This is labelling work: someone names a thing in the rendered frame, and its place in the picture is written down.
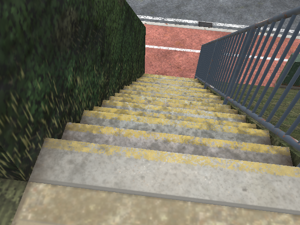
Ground stairs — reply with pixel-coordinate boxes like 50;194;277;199
61;73;293;167

